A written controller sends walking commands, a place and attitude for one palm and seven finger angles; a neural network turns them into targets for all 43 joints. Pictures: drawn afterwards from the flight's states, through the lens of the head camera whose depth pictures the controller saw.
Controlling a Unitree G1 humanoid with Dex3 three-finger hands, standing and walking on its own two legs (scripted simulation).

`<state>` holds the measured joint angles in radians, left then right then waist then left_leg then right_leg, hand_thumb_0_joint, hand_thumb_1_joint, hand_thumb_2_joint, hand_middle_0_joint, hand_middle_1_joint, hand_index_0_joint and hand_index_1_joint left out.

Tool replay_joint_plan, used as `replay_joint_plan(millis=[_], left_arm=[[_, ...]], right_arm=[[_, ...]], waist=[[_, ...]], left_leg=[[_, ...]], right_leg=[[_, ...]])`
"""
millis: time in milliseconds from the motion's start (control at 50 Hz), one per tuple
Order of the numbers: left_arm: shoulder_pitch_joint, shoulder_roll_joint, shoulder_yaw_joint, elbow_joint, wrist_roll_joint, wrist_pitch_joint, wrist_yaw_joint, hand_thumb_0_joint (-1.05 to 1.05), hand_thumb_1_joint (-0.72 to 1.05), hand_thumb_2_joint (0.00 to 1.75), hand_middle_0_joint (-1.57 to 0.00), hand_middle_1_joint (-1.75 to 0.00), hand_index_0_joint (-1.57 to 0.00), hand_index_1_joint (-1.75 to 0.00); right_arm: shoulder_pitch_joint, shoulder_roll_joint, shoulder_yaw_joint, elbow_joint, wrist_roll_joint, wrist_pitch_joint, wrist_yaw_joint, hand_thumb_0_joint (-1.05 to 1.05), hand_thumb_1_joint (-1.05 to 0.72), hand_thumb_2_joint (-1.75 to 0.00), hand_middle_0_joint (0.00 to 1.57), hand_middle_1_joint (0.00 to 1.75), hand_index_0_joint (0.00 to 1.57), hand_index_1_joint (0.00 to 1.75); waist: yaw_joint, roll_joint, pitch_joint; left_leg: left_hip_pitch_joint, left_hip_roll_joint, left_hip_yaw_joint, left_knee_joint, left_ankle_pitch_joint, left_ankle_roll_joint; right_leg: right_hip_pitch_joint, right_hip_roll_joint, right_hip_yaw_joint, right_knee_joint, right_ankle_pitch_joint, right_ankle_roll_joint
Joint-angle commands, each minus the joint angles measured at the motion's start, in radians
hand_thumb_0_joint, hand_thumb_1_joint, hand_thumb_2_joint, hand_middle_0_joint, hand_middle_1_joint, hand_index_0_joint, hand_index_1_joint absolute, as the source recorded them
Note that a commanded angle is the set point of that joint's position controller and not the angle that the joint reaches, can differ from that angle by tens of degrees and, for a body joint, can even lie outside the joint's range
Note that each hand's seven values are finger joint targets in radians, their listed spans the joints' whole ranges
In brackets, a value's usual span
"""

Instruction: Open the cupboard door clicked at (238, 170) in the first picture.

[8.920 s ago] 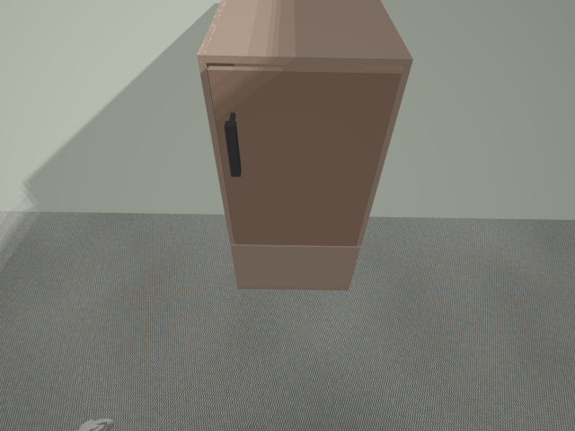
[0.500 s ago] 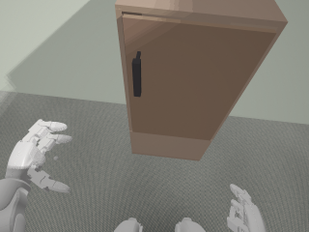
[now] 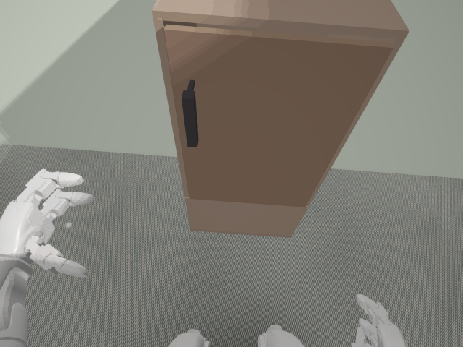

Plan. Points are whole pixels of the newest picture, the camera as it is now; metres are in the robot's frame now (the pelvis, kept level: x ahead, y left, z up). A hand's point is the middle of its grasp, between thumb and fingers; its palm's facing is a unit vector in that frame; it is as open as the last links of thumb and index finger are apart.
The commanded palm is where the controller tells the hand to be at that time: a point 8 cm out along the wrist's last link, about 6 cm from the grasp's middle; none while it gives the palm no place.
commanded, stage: raise the hand with hooked fingers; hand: left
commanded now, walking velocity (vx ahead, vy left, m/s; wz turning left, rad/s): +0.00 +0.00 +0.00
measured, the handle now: (192, 114) +0.57 +0.12 +0.04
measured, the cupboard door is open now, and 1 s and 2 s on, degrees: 0 0 0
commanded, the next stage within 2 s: move the hooked fingers beside the handle in 0.22 s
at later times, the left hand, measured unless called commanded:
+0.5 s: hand (75, 218) +0.30 +0.27 +0.05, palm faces -0.01 -1.00 +0.00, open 14.0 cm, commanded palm +0.29 +0.31 +0.06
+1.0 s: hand (117, 174) +0.39 +0.23 +0.04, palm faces -0.03 -1.00 -0.01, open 14.0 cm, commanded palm +0.38 +0.27 +0.05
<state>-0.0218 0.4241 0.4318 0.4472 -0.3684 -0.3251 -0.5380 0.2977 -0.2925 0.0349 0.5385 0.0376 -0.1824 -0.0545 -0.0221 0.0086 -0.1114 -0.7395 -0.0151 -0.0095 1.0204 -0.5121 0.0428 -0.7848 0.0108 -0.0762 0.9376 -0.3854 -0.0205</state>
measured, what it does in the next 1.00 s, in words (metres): stands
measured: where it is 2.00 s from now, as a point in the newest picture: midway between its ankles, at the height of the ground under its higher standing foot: outside the picture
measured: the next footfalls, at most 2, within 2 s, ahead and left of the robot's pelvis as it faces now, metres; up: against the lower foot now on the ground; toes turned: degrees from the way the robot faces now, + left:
none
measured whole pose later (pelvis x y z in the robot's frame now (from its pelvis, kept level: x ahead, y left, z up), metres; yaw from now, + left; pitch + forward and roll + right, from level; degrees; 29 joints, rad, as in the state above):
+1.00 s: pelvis +0.00 +0.00 -0.01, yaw -1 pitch +17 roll -2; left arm -0.42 0.41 0.36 0.75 -0.24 -0.34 -0.40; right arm 0.32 -0.27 0.04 0.59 0.03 -0.09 -0.05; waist -0.06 0.01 -0.11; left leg -0.82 -0.02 0.00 1.04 -0.52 0.04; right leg -0.87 0.01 -0.07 0.97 -0.39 -0.02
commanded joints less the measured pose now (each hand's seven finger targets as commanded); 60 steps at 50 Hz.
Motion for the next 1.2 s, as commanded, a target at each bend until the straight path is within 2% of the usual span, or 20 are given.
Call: replay_joint_plan(millis=[0, 160, 220, 300, 400, 480, 520, 620, 680, 720, 780, 800, 880, 940, 960, 1020, 1060, 1080, 1140, 1180], left_arm=[[-0.172, 0.269, 0.104, -0.222, -0.028, -0.08, 0.007, 0.0, -0.5, 0.3, -0.3, -1.2, -0.3, -1.2], [-0.18, 0.252, 0.095, -0.166, -0.04, -0.068, -0.011, 0.0, -0.5, 0.3, -0.3, -1.2, -0.3, -1.2], [-0.187, 0.254, 0.088, -0.181, -0.031, -0.066, -0.014, 0.0, -0.5, 0.3, -0.3, -1.2, -0.3, -1.2], [-0.182, 0.253, 0.091, -0.175, -0.032, -0.064, -0.015, 0.0, -0.5, 0.3, -0.3, -1.2, -0.3, -1.2], [-0.387, 0.212, 0.014, -0.128, -0.01, -0.059, -0.008, 0.0, -0.5, 0.3, -0.3, -1.2, -0.3, -1.2], [-0.446, 0.269, 0.033, -0.131, 0.019, -0.059, 0.008, 0.0, -0.5, 0.3, -0.3, -1.2, -0.3, -1.2], [-0.429, 0.218, -0.009, -0.143, 0.027, -0.055, 0.023, 0.0, -0.5, 0.3, -0.3, -1.2, -0.3, -1.2], [-0.455, 0.228, 0.018, -0.033, 0.044, -0.03, 0.075, 0.0, -0.5, 0.3, -0.3, -1.2, -0.3, -1.2], [-0.508, 0.245, 0.022, -0.054, 0.061, -0.043, 0.095, 0.0, -0.5, 0.3, -0.3, -1.2, -0.3, -1.2], [-0.511, 0.213, -0.004, -0.046, 0.067, -0.052, 0.106, 0.0, -0.5, 0.3, -0.3, -1.2, -0.3, -1.2], [-0.573, 0.229, 0.0, 0.006, 0.077, -0.064, 0.111, 0.0, -0.5, 0.3, -0.3, -1.2, -0.3, -1.2], [-0.59, 0.195, -0.026, 0.018, 0.079, -0.064, 0.112, 0.0, -0.5, 0.3, -0.3, -1.2, -0.3, -1.2], [-0.701, 0.246, -0.001, 0.066, 0.098, -0.075, 0.128, 0.0, -0.5, 0.3, -0.3, -1.2, -0.3, -1.2], [-0.7, 0.238, -0.007, 0.093, 0.109, -0.089, 0.137, 0.0, -0.5, 0.3, -0.3, -1.2, -0.3, -1.2], [-0.734, 0.22, -0.03, 0.096, 0.111, -0.093, 0.137, 0.0, -0.5, 0.3, -0.3, -1.2, -0.3, -1.2], [-0.747, 0.233, -0.013, 0.143, 0.118, -0.099, 0.152, 0.0, -0.5, 0.3, -0.3, -1.2, -0.3, -1.2], [-0.784, 0.229, -0.023, 0.169, 0.124, -0.101, 0.157, 0.0, -0.5, 0.3, -0.3, -1.2, -0.3, -1.2], [-0.794, 0.23, -0.021, 0.162, 0.131, -0.104, 0.161, 0.0, -0.5, 0.3, -0.3, -1.2, -0.3, -1.2], [-0.802, 0.236, -0.012, 0.196, 0.138, -0.107, 0.176, 0.0, -0.5, 0.3, -0.3, -1.2, -0.3, -1.2], [-0.821, 0.277, 0.018, 0.22, 0.147, -0.115, 0.181, 0.0, -0.5, 0.3, -0.3, -1.2, -0.3, -1.2]], right_arm=[[-0.016, -0.14, -0.059, -0.138, -0.002, -0.048, -0.009, 0.0, -0.9, -0.9, 0.2, 0.3, 0.2, 0.3], [-0.023, -0.142, -0.052, -0.138, 0.0, -0.045, -0.018, 0.0, -0.9, -0.9, 0.2, 0.3, 0.2, 0.3], [-0.026, -0.14, -0.052, -0.141, 0.002, -0.047, -0.019, 0.0, -0.9, -0.9, 0.2, 0.3, 0.2, 0.3], [-0.025, -0.139, -0.051, -0.143, 0.0, -0.045, -0.019, 0.0, -0.9, -0.9, 0.2, 0.3, 0.2, 0.3], [-0.019, -0.144, -0.047, -0.117, 0.002, -0.045, -0.033, 0.0, -0.9, -0.9, 0.2, 0.3, 0.2, 0.3], [-0.008, -0.149, -0.05, -0.11, -0.001, -0.04, -0.035, 0.0, -0.9, -0.9, 0.2, 0.3, 0.2, 0.3], [-0.005, -0.141, -0.051, -0.114, 0.002, -0.037, -0.028, 0.0, -0.9, -0.9, 0.2, 0.3, 0.2, 0.3], [0.012, -0.143, -0.051, -0.105, 0.0, -0.007, -0.019, 0.0, -0.9, -0.9, 0.2, 0.3, 0.2, 0.3], [0.023, -0.14, -0.052, -0.112, -0.003, 0.008, -0.014, 0.0, -0.9, -0.9, 0.2, 0.3, 0.2, 0.3], [0.034, -0.136, -0.055, -0.108, -0.004, 0.016, -0.011, 0.0, -0.9, -0.9, 0.2, 0.3, 0.2, 0.3], [0.05, -0.142, -0.055, -0.088, -0.004, 0.031, -0.011, 0.0, -0.9, -0.9, 0.2, 0.3, 0.2, 0.3], [0.051, -0.138, -0.057, -0.085, -0.003, 0.034, -0.011, 0.0, -0.9, -0.9, 0.2, 0.3, 0.2, 0.3], [0.074, -0.144, -0.058, -0.06, -0.006, 0.052, -0.013, 0.0, -0.9, -0.9, 0.2, 0.3, 0.2, 0.3], [0.082, -0.14, -0.06, -0.054, -0.007, 0.062, -0.01, 0.0, -0.9, -0.9, 0.2, 0.3, 0.2, 0.3], [0.088, -0.14, -0.06, -0.05, -0.009, 0.064, -0.008, 0.0, -0.9, -0.9, 0.2, 0.3, 0.2, 0.3], [0.105, -0.143, -0.067, -0.033, -0.01, 0.078, -0.004, 0.0, -0.9, -0.9, 0.2, 0.3, 0.2, 0.3], [0.11, -0.142, -0.064, -0.03, -0.011, 0.086, -0.002, 0.0, -0.9, -0.9, 0.2, 0.3, 0.2, 0.3], [0.116, -0.14, -0.065, -0.028, -0.013, 0.091, 0.002, 0.0, -0.9, -0.9, 0.2, 0.3, 0.2, 0.3], [0.123, -0.14, -0.066, -0.028, -0.014, 0.107, 0.007, 0.0, -0.9, -0.9, 0.2, 0.3, 0.2, 0.3], [0.128, -0.141, -0.065, -0.026, -0.014, 0.118, 0.008, 0.0, -0.9, -0.9, 0.2, 0.3, 0.2, 0.3]], waist=[[0.015, 0.112, -0.273], [0.005, 0.054, -0.229], [0.011, 0.092, -0.25], [0.009, 0.06, -0.249], [-0.03, 0.088, -0.227], [-0.012, 0.108, -0.304], [-0.009, 0.147, -0.315], [-0.012, 0.061, -0.285], [-0.004, 0.091, -0.328], [-0.014, 0.082, -0.344], [-0.026, 0.06, -0.337], [-0.034, 0.074, -0.333], [-0.042, 0.065, -0.356], [-0.036, 0.095, -0.377], [-0.047, 0.107, -0.385], [-0.049, 0.06, -0.4], [-0.053, 0.083, -0.387], [-0.049, 0.095, -0.417], [-0.053, 0.063, -0.406], [-0.05, 0.066, -0.409]], left_leg=[[0.078, 0.004, -0.039, -0.178, 0.333, -0.036], [0.038, 0.004, -0.037, -0.17, 0.278, -0.027], [0.06, 0.005, -0.041, -0.18, 0.277, -0.032], [0.05, 0.005, -0.04, -0.17, 0.284, -0.031], [0.057, 0.009, -0.054, -0.161, 0.23, -0.034], [0.082, 0.01, -0.06, -0.156, 0.278, -0.039], [0.133, 0.012, -0.067, -0.168, 0.344, -0.054], [0.058, 0.013, -0.05, -0.162, 0.31, -0.045], [0.08, 0.012, -0.05, -0.163, 0.35, -0.048], [0.094, 0.015, -0.047, -0.16, 0.377, -0.049], [0.069, 0.02, -0.049, -0.153, 0.38, -0.047], [0.076, 0.018, -0.043, -0.15, 0.378, -0.044], [0.06, 0.017, -0.044, -0.144, 0.355, -0.038], [0.081, 0.019, -0.044, -0.147, 0.391, -0.043], [0.096, 0.021, -0.047, -0.137, 0.418, -0.044], [0.092, 0.026, -0.046, -0.132, 0.429, -0.042], [0.075, 0.023, -0.043, -0.128, 0.437, -0.04], [0.094, 0.025, -0.043, -0.128, 0.459, -0.043], [0.061, 0.022, -0.033, -0.127, 0.434, -0.035], [0.039, 0.021, -0.026, -0.122, 0.42, -0.031]], right_leg=[[0.252, 0.014, 0.048, -0.093, 0.16, -0.019], [0.243, 0.016, 0.058, -0.105, 0.121, -0.019], [0.238, 0.012, 0.052, -0.102, 0.117, -0.018], [0.24, 0.015, 0.053, -0.099, 0.128, -0.016], [0.157, 0.015, 0.047, -0.089, 0.074, -0.017], [0.177, 0.012, 0.049, -0.073, 0.109, -0.022], [0.163, 0.011, 0.034, -0.068, 0.143, -0.023], [0.177, 0.011, 0.039, -0.069, 0.149, -0.013], [0.196, 0.012, 0.043, -0.06, 0.179, -0.017], [0.198, 0.012, 0.043, -0.061, 0.202, -0.013], [0.189, 0.014, 0.044, -0.053, 0.212, -0.013], [0.178, 0.012, 0.047, -0.057, 0.214, -0.011], [0.181, 0.01, 0.054, -0.057, 0.208, -0.012], [0.183, 0.009, 0.052, -0.054, 0.226, -0.013], [0.166, 0.012, 0.051, -0.046, 0.239, -0.015], [0.176, 0.01, 0.052, -0.05, 0.257, -0.008], [0.174, 0.011, 0.054, -0.043, 0.269, -0.012], [0.177, 0.01, 0.054, -0.04, 0.279, -0.01], [0.198, 0.01, 0.06, -0.047, 0.29, -0.007], [0.21, 0.012, 0.067, -0.043, 0.297, -0.009]])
